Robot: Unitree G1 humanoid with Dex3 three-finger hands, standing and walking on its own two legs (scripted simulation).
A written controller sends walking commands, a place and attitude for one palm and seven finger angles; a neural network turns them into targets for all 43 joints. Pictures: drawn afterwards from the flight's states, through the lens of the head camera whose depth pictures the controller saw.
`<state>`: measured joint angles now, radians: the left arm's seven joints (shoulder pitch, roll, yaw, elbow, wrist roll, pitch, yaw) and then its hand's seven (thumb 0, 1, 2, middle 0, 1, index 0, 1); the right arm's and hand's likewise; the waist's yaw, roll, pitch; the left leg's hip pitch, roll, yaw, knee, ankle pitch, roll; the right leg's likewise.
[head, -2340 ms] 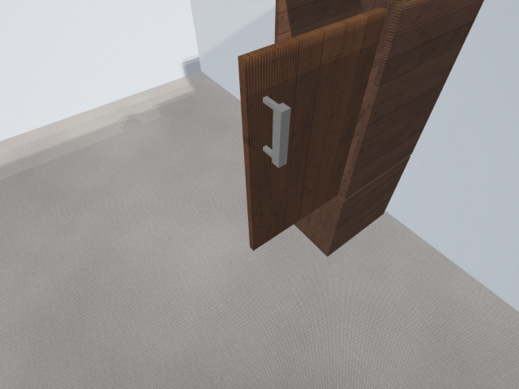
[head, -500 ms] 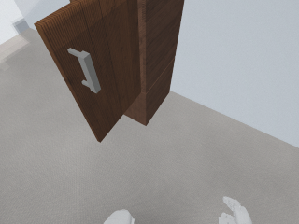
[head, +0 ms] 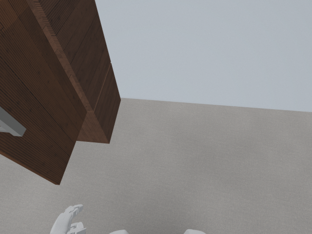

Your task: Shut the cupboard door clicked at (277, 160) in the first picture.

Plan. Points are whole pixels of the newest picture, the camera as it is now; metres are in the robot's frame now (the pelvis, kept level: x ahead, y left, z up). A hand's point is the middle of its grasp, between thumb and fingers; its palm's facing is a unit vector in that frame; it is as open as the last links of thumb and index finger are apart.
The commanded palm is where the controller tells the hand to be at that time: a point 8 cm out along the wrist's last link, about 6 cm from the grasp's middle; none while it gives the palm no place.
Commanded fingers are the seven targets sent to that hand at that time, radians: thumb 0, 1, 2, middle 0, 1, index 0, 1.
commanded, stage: walk to a spot facing it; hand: left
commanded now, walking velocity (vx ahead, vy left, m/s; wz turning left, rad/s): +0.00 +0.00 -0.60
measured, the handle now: out of the picture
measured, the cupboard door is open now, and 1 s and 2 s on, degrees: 90 90 90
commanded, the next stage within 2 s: turn to face it in 1.70 s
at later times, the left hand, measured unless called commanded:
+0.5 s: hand (93, 216) +0.18 +0.20 -0.15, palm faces -0.28 -0.95 -0.17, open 7.4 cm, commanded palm none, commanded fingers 0.00 0.90 0.90 -0.20 -0.30 -0.20 -0.30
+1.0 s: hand (148, 173) +0.30 +0.04 -0.15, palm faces -0.55 -0.81 -0.20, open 7.3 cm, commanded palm none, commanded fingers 0.00 0.90 0.90 -0.20 -0.30 -0.20 -0.30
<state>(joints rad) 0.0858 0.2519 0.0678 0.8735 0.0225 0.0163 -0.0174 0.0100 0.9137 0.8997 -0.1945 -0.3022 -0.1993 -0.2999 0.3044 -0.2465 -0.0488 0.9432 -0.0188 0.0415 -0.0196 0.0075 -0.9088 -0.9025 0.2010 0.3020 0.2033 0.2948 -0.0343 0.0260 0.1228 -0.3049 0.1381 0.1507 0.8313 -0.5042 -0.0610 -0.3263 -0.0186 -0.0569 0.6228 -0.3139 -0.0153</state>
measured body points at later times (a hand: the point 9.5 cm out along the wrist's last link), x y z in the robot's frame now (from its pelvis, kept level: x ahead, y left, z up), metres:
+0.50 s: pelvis +0.04 +0.03 +0.02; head +0.09 +0.04 +0.47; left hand +0.19 +0.25 -0.14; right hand +0.03 -0.21 -0.11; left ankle +0.05 +0.14 -0.72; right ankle -0.03 -0.09 -0.64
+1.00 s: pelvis +0.16 -0.09 +0.02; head +0.20 -0.12 +0.47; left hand +0.33 +0.08 -0.13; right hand +0.06 -0.33 -0.13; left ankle +0.29 +0.01 -0.67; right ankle +0.05 -0.13 -0.72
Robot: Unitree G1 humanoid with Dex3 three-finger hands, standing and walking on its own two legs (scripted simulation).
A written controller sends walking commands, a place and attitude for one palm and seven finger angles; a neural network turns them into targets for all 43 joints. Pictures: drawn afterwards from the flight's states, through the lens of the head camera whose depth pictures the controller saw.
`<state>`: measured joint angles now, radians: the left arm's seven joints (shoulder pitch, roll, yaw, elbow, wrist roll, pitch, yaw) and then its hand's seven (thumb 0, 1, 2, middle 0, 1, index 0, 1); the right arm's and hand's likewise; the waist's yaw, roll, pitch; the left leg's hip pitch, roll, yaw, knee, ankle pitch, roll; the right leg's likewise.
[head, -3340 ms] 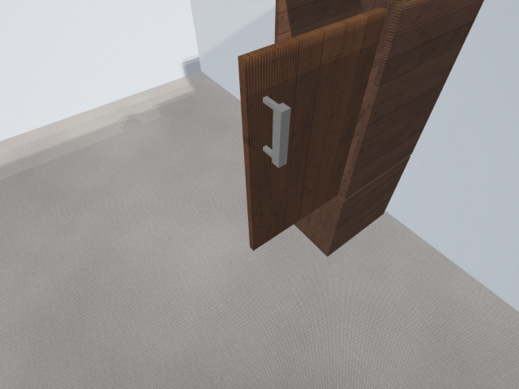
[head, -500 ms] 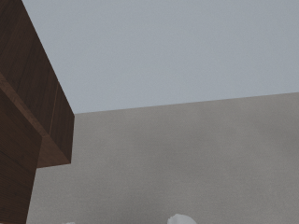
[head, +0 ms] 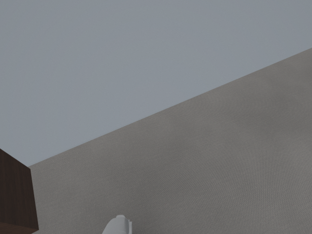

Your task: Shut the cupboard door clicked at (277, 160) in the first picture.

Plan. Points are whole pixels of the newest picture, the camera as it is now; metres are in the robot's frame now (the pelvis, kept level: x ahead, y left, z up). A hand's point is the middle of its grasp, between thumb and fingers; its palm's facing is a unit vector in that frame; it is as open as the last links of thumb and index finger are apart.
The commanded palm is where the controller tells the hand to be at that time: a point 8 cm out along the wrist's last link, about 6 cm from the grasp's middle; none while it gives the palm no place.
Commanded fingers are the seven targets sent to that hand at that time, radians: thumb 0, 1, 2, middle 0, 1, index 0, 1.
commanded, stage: walk to a spot facing it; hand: left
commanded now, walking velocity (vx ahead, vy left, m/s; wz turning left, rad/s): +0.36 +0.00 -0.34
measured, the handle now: out of the picture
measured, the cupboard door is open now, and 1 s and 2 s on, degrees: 90 90 90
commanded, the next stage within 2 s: turn to face it in 0.70 s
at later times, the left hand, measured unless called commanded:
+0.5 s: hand (122, 150) +0.40 +0.14 -0.16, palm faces -0.27 -0.94 -0.20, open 7.4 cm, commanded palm none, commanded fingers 0.00 0.90 0.90 -0.20 -0.30 -0.20 -0.30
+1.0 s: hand (139, 131) +0.51 +0.09 -0.20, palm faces -0.19 -0.97 -0.17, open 7.3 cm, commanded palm none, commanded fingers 0.00 0.90 0.90 -0.20 -0.30 -0.20 -0.30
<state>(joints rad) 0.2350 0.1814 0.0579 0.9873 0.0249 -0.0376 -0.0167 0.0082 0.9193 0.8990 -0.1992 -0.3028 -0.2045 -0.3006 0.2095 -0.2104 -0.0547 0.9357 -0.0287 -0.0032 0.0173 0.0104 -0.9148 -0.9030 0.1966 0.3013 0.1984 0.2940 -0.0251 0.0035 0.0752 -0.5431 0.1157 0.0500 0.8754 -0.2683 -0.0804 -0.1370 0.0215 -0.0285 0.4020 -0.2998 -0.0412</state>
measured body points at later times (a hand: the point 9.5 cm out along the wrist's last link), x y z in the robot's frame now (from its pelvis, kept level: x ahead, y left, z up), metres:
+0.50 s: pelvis +0.24 -0.01 -0.01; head +0.28 -0.03 +0.44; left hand +0.41 +0.19 -0.15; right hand +0.13 -0.23 -0.16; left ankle +0.16 +0.14 -0.74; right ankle +0.31 -0.15 -0.72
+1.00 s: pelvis +0.49 -0.09 -0.02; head +0.52 -0.08 +0.43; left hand +0.52 +0.14 -0.19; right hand +0.51 -0.33 -0.16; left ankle +0.59 -0.01 -0.74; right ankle +0.33 -0.14 -0.71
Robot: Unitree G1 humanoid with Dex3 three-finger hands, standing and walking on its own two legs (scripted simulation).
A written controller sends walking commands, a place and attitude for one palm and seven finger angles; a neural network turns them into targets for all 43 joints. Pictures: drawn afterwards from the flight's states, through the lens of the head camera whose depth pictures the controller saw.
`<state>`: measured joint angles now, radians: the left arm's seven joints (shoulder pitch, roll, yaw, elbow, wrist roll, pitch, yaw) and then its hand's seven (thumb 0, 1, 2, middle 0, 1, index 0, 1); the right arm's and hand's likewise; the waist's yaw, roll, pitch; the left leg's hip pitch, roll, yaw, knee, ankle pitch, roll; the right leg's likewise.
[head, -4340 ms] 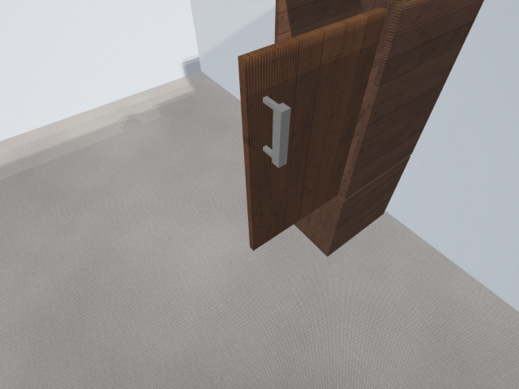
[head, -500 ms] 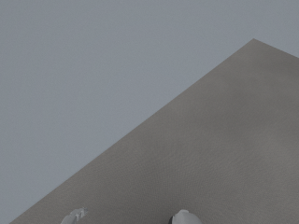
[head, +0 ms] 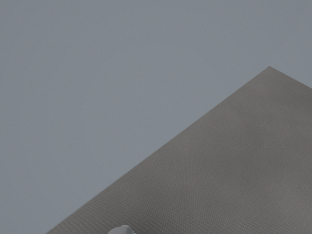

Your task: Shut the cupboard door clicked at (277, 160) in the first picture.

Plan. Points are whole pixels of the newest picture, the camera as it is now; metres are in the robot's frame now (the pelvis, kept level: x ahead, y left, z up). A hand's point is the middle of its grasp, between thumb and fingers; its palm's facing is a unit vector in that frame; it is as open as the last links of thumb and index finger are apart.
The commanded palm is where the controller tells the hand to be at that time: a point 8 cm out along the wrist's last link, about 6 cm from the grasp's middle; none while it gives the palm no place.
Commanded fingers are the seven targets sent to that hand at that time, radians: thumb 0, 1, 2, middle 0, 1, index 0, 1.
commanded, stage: turn to face it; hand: left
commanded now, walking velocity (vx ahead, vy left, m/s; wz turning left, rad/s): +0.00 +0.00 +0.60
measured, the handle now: out of the picture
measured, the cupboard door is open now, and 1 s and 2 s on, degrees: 90 90 90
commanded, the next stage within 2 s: none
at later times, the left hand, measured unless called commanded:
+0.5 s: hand out of the picture +0.13 +0.15 -0.13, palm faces +0.31 -0.91 -0.28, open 7.3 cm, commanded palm none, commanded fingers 0.00 0.90 0.90 -0.20 -0.30 -0.20 -0.30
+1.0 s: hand out of the picture +0.10 +0.15 -0.14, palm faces +0.60 -0.74 -0.31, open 7.4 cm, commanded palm none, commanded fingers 0.00 0.90 0.90 -0.20 -0.30 -0.20 -0.30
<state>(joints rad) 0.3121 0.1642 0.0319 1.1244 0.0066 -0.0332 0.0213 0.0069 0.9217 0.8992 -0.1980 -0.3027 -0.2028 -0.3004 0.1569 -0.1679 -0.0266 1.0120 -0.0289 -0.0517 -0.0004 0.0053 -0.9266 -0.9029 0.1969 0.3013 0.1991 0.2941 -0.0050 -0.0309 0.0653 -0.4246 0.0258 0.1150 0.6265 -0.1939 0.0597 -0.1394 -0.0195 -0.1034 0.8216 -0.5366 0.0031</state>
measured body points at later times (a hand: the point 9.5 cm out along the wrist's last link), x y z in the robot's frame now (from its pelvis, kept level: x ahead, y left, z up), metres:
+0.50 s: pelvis +0.10 -0.06 +0.02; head +0.15 -0.07 +0.47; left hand +0.11 +0.20 -0.11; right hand +0.23 -0.30 -0.14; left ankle +0.04 +0.07 -0.64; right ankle +0.09 -0.16 -0.72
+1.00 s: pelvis +0.16 -0.08 +0.01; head +0.20 -0.07 +0.45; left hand +0.07 +0.19 -0.12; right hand +0.38 -0.22 -0.15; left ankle +0.09 +0.06 -0.72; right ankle +0.24 -0.17 -0.71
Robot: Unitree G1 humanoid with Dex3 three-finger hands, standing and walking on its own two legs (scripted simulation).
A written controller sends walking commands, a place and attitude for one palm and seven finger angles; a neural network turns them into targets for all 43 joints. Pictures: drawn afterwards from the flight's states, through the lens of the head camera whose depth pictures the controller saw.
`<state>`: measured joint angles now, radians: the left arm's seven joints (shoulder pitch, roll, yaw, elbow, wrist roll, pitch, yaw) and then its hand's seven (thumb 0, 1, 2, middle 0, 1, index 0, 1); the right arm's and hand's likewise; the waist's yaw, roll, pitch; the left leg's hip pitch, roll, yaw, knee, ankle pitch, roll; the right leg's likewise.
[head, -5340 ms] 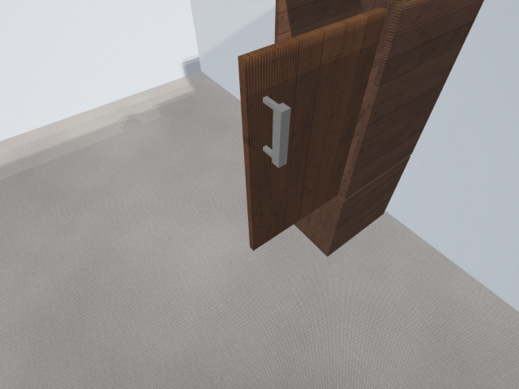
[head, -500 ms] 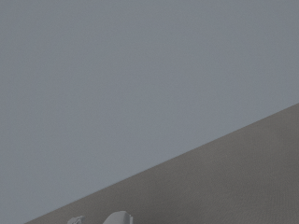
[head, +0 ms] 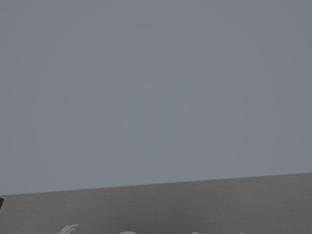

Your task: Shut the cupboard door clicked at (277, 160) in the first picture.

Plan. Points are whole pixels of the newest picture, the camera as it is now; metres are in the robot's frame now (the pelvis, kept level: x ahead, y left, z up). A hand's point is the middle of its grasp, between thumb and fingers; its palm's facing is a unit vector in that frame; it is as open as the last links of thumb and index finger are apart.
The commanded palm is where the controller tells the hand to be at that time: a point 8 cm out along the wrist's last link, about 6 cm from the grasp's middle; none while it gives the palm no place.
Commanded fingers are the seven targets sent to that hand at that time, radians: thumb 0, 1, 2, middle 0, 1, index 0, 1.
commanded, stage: turn to face it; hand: left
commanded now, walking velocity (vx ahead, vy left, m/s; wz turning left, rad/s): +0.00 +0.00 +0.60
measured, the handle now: out of the picture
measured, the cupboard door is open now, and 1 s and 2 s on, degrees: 90 90 90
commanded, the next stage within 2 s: none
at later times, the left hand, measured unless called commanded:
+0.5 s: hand out of the picture -0.02 +0.20 -0.17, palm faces +0.38 -0.89 -0.26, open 7.3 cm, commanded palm none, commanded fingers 0.00 0.90 0.90 -0.20 -0.30 -0.20 -0.30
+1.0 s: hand out of the picture +0.00 +0.14 -0.14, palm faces +0.61 -0.75 -0.26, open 7.3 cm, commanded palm none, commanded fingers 0.00 0.90 0.90 -0.20 -0.30 -0.20 -0.30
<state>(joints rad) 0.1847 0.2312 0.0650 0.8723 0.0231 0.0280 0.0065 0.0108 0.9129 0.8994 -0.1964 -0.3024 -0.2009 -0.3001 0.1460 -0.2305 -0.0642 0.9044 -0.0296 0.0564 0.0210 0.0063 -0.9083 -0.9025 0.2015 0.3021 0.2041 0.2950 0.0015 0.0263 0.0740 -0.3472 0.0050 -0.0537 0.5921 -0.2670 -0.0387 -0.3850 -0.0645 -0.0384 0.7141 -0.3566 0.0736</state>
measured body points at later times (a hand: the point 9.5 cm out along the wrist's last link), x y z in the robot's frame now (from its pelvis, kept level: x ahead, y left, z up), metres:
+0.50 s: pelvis +0.01 -0.01 +0.00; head +0.06 +0.02 +0.44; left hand -0.04 +0.25 -0.15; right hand +0.21 -0.21 -0.13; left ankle -0.02 +0.09 -0.73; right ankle +0.02 -0.14 -0.68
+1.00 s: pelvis +0.05 -0.05 +0.02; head +0.11 -0.04 +0.46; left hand -0.03 +0.18 -0.12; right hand +0.26 -0.22 -0.14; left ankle -0.05 +0.05 -0.66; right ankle +0.09 -0.15 -0.73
